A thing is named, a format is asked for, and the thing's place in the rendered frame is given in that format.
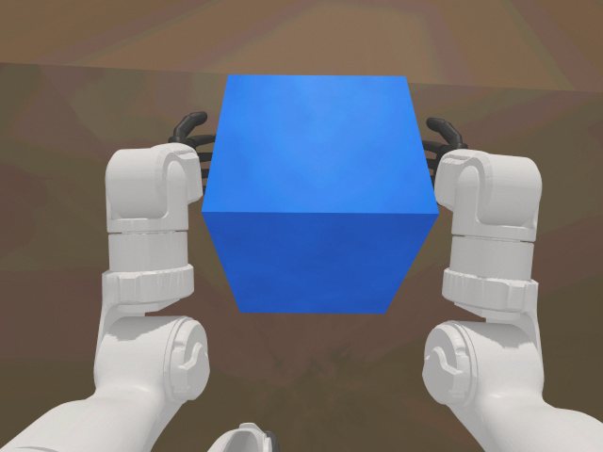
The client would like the robot left hand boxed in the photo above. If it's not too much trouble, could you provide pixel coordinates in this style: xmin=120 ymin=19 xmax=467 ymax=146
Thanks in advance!
xmin=169 ymin=111 xmax=217 ymax=194

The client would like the robot right hand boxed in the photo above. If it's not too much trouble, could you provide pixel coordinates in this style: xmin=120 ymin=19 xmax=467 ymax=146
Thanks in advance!
xmin=421 ymin=118 xmax=468 ymax=206

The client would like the left robot forearm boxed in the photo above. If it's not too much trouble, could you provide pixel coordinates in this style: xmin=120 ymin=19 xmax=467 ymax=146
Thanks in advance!
xmin=94 ymin=143 xmax=203 ymax=387

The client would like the carton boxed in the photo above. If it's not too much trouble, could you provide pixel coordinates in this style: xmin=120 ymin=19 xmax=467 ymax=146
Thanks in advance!
xmin=202 ymin=74 xmax=439 ymax=314

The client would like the left robot shin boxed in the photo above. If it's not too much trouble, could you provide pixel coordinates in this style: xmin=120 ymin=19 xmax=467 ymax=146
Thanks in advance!
xmin=239 ymin=423 xmax=264 ymax=434

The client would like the right robot forearm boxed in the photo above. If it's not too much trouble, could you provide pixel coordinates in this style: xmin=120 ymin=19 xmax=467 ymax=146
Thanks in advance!
xmin=434 ymin=149 xmax=544 ymax=388

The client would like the left robot thigh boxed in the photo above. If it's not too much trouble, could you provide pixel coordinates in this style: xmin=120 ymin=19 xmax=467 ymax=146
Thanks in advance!
xmin=207 ymin=428 xmax=272 ymax=452

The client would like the right robot upper arm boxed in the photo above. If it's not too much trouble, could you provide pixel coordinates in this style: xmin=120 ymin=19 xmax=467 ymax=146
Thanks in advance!
xmin=422 ymin=320 xmax=603 ymax=452

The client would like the left robot upper arm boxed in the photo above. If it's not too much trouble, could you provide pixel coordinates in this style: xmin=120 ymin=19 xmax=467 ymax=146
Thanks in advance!
xmin=0 ymin=315 xmax=210 ymax=452

